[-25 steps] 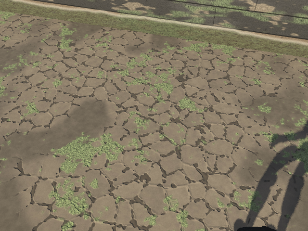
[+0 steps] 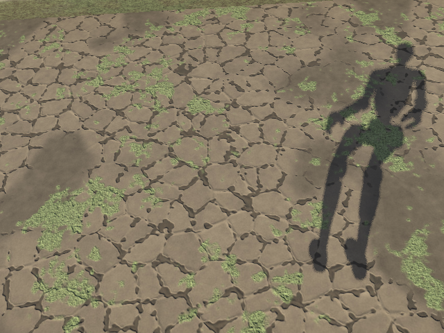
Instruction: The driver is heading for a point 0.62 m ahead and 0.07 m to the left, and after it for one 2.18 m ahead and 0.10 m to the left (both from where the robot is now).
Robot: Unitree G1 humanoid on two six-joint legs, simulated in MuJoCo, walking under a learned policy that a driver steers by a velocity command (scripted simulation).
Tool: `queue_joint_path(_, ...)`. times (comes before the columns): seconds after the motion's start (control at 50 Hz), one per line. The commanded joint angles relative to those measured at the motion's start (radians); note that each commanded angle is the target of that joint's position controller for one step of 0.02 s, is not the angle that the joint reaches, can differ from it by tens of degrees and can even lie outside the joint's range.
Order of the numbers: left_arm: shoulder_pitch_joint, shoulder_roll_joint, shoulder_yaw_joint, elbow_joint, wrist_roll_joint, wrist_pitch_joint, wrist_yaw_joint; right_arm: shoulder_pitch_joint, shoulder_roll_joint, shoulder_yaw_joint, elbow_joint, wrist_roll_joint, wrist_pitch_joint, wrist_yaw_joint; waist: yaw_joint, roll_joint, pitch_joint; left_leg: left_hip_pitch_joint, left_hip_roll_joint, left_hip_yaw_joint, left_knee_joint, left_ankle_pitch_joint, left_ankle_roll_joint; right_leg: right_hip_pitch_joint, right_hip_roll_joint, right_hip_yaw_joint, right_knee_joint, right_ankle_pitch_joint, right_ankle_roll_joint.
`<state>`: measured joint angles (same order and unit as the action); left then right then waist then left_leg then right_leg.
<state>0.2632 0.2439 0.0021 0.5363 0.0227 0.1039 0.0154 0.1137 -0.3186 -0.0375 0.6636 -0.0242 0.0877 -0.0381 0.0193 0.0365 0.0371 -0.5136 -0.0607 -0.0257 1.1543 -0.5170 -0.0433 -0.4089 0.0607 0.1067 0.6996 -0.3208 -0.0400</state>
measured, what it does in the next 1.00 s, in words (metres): steps on the spot: left foot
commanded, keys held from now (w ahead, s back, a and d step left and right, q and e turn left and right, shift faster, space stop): w+e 0.10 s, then w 0.06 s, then w+q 0.64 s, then q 0.20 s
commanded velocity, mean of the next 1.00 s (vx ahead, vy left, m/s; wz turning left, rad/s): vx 0.37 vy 0.00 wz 0.18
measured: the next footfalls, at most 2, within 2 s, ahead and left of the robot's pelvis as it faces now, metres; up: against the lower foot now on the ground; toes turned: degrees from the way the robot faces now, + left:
left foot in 0.22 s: +0.05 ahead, +0.09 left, +0.00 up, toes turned -9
right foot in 1.24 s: +0.09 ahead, -0.08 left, +0.00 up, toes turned +22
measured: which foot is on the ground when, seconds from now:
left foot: up 0.00-0.20, down 0.22-1.00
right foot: down 0.00-0.96, up 0.98-1.00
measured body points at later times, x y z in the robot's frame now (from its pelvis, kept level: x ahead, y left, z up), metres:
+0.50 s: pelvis +0.00 +0.01 +0.01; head -0.01 +0.02 +0.46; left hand +0.25 +0.20 -0.04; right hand +0.15 -0.21 -0.08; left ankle +0.01 +0.10 -0.72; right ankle +0.03 -0.11 -0.72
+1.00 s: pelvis +0.03 +0.00 -0.01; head +0.04 +0.03 +0.43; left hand +0.16 +0.27 -0.11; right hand +0.27 -0.19 -0.08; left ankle +0.00 +0.08 -0.72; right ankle +0.03 -0.12 -0.71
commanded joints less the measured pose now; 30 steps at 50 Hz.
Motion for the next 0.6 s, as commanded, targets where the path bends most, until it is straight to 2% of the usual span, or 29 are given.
queue_joint_path(0.02, -0.092, 0.158, 0.064, -0.063, -0.018, -0.024, 0.019, -0.09, -0.061, -0.012, -0.113, -0.015, -0.016, -0.003, -0.028, -0.13, -0.154, -0.145, 0.022, -0.061, -0.013, 0.103, -0.061, 0.223, -0.2, 0.309, -0.296, 0.479, -0.209)
queue_joint_path(0.06, -0.101, 0.112, 0.044, -0.048, -0.005, -0.031, 0.002, -0.086, -0.03, -0.007, -0.106, -0.026, 0.017, 0.001, -0.025, -0.123, -0.158, -0.057, -0.001, -0.027, -0.132, 0.105, -0.074, 0.194, -0.153, 0.266, -0.287, 0.486, -0.167)
queue_joint_path(0.08, -0.102, 0.11, 0.042, -0.037, -0.002, -0.037, -0.008, -0.088, -0.01, 0.003, -0.105, -0.022, 0.03, 0.004, -0.028, -0.14, -0.163, -0.009, -0.006, -0.021, -0.222, 0.1, -0.069, 0.188, -0.127, 0.265, -0.298, 0.38, -0.142)
queue_joint_path(0.1, -0.113, 0.117, 0.044, -0.035, 0.0, -0.035, -0.015, -0.102, -0.001, 0.011, -0.112, -0.026, 0.036, 0.012, -0.018, -0.148, -0.154, 0.033, -0.02, -0.006, -0.303, 0.089, -0.057, 0.17, -0.108, 0.278, -0.318, 0.245, -0.124)
queue_joint_path(0.12, -0.131, 0.122, 0.046, -0.036, 0.006, -0.032, -0.021, -0.101, 0.011, 0.018, -0.115, -0.021, 0.037, 0.016, -0.018, -0.167, -0.149, 0.08, -0.021, -0.001, -0.383, 0.088, -0.044, 0.148, -0.102, 0.287, -0.334, 0.129, -0.117)
queue_joint_path(0.16, -0.155, 0.119, 0.043, -0.037, 0.004, -0.027, -0.027, -0.092, 0.036, 0.031, -0.119, -0.007, 0.028, 0.022, -0.008, -0.2, -0.151, 0.218, -0.017, 0.019, -0.505, 0.142, -0.015, 0.08, -0.111, 0.33, -0.381, -0.049, -0.12)
queue_joint_path(0.18, -0.174, 0.118, 0.04, -0.034, -0.011, -0.024, -0.024, -0.059, 0.056, 0.039, -0.107, -0.003, 0.014, 0.023, -0.022, -0.179, -0.156, 0.31, 0.001, 0.034, -0.601, 0.222, 0.005, 0.048, -0.117, 0.336, -0.389, -0.115, -0.109)
queue_joint_path(0.2, -0.168, 0.095, 0.031, -0.023, -0.019, -0.019, -0.016, -0.02, 0.09, 0.05, -0.09, -0.01, 0.002, 0.026, -0.028, -0.156, -0.165, 0.418, 0.016, 0.055, -0.673, 0.251, 0.026, 0.003, -0.113, 0.332, -0.397, -0.175, -0.089)
queue_joint_path(0.22, -0.157, 0.072, 0.023, -0.013, -0.027, -0.019, -0.012, 0.013, 0.109, 0.058, -0.086, -0.02, -0.012, 0.023, -0.033, -0.117, -0.172, 0.529, 0.056, 0.036, -0.693, 0.198, 0.048, -0.064, -0.096, 0.316, -0.362, -0.216, -0.059)
queue_joint_path(0.24, -0.184, 0.046, 0.014, -0.025, -0.048, -0.025, -0.019, -0.012, 0.037, 0.042, -0.11, -0.028, -0.019, 0.026, -0.039, 0.067, -0.175, 0.525, 0.137, -0.116, -0.704, 0.022, 0.081, -0.128, -0.006, 0.181, -0.246, -0.219, -0.008)
queue_joint_path(0.26, -0.28, 0.062, 0.015, -0.052, -0.036, -0.03, -0.024, -0.022, -0.013, 0.034, -0.127, -0.013, -0.024, 0.03, -0.084, 0.146, -0.1, 0.385, 0.225, -0.297, -0.863, -0.112, 0.104, -0.128, 0.052, 0.093, -0.152, -0.115, 0.028)
queue_joint_path(0.28, -0.315, 0.077, 0.019, -0.057, -0.027, -0.039, -0.027, -0.061, -0.022, 0.041, -0.14, 0.0, -0.032, 0.029, -0.058, 0.122, -0.033, 0.289, 0.254, -0.38, -0.923, -0.111, 0.117, -0.093, 0.024, 0.082, -0.153, -0.04, 0.05)
queue_joint_path(0.3, -0.287, 0.068, 0.015, -0.042, -0.018, -0.047, -0.031, -0.111, -0.011, 0.047, -0.151, 0.009, -0.037, 0.029, -0.012, 0.096, -0.026, 0.217, 0.231, -0.377, -0.924, -0.075, 0.125, 0.009, -0.014, 0.038, -0.178, 0.029, 0.062)
queue_joint_path(0.32, -0.264, 0.051, 0.008, -0.03, -0.004, -0.053, -0.035, -0.138, 0.003, 0.052, -0.157, 0.018, -0.042, 0.031, 0.019, 0.078, -0.033, 0.175, 0.182, -0.342, -0.907, -0.044, 0.12, 0.098, -0.02, -0.006, -0.198, 0.077, 0.068)
queue_joint_path(0.34, -0.263, 0.035, 0.003, -0.031, 0.017, -0.05, -0.035, -0.13, 0.005, 0.054, -0.156, 0.025, -0.051, 0.034, 0.019, 0.089, -0.047, 0.162, 0.14, -0.319, -0.891, -0.009, 0.114, 0.147, -0.01, -0.032, -0.178, 0.082, 0.07)
queue_joint_path(0.38, -0.259, 0.024, -0.004, -0.029, 0.026, -0.045, -0.033, -0.115, 0.015, 0.055, -0.158, 0.029, -0.057, 0.043, 0.029, 0.088, -0.054, 0.153, 0.114, -0.309, -0.876, -0.001, 0.121, 0.177, -0.016, -0.06, -0.17, 0.06, 0.075)
queue_joint_path(0.4, -0.264, 0.006, -0.014, -0.029, 0.033, -0.042, -0.031, -0.101, 0.022, 0.055, -0.155, 0.028, -0.053, 0.048, 0.027, 0.068, -0.055, 0.146, 0.112, -0.312, -0.869, -0.015, 0.126, 0.191, -0.022, -0.067, -0.177, 0.048, 0.074)
queue_joint_path(0.48, -0.296, -0.003, -0.023, -0.048, 0.027, -0.061, -0.019, -0.08, 0.024, 0.049, -0.17, 0.028, -0.039, 0.051, 0.011, 0.002, -0.055, 0.121, 0.08, -0.293, -0.81, 0.024, 0.127, 0.228, -0.041, -0.092, -0.15, 0.015, 0.071)
queue_joint_path(0.54, -0.303, -0.007, -0.026, -0.06, 0.021, -0.086, -0.012, -0.067, 0.018, 0.04, -0.179, 0.026, -0.027, 0.048, -0.007, -0.044, -0.066, 0.122, 0.049, -0.268, -0.738, 0.126, 0.121, 0.255, -0.06, -0.091, -0.14, 0.028, 0.057)
queue_joint_path(0.6, -0.285, 0.005, -0.023, -0.066, 0.018, -0.096, -0.004, -0.061, 0.028, 0.036, -0.186, 0.024, -0.022, 0.045, -0.02, -0.099, -0.077, 0.12, 0.006, -0.213, -0.633, 0.237, 0.106, 0.283, -0.097, -0.063, -0.154, 0.082, 0.032)
Over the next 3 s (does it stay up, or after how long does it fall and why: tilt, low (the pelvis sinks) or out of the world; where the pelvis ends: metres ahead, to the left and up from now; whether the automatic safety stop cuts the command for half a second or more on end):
stays up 0.02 0.06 0.00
